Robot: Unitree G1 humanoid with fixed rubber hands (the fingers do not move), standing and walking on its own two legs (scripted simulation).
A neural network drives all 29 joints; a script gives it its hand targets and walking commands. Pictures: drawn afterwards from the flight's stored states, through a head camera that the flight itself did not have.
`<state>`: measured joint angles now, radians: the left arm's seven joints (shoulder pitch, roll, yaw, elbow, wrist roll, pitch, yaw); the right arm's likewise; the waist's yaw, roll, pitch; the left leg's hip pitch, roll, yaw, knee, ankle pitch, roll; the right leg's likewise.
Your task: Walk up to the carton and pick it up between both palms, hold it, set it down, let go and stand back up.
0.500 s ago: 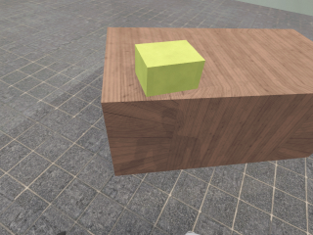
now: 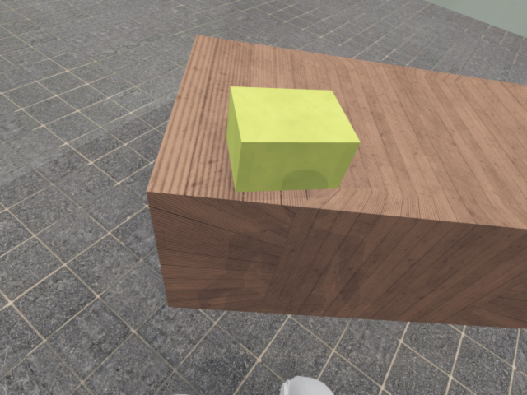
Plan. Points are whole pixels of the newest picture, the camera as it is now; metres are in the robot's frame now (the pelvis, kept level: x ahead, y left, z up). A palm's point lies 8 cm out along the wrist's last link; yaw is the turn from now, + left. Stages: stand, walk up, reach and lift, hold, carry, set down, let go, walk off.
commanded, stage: walk up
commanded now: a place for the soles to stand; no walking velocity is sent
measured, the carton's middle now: (285, 139) +0.68 -0.03 -0.01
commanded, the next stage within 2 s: none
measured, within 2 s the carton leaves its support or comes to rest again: neither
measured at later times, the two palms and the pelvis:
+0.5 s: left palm (176, 389) +0.16 +0.13 -0.12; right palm (464, 350) +0.25 -0.38 -0.10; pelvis +0.12 -0.14 +0.00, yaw +5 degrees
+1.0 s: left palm (181, 358) +0.20 +0.12 -0.08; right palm (464, 337) +0.27 -0.38 -0.09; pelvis +0.13 -0.15 +0.02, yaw +6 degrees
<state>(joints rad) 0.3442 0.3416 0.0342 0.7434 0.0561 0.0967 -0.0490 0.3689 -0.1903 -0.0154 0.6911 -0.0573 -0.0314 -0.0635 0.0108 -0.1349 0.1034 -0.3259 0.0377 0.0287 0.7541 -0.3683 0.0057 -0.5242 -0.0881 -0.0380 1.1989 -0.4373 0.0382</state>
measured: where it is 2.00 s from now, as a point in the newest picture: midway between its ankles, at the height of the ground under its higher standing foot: outside the picture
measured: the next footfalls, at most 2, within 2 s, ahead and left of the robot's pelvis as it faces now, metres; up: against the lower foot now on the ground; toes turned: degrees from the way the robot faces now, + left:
right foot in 0.20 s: +0.20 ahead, -0.26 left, +0.00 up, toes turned -6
left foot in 0.50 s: +0.19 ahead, -0.04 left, +0.00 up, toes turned +6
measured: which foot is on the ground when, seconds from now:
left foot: down 0.00-0.22, up 0.24-0.48, down 0.50-1.00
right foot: up 0.00-0.18, down 0.20-1.00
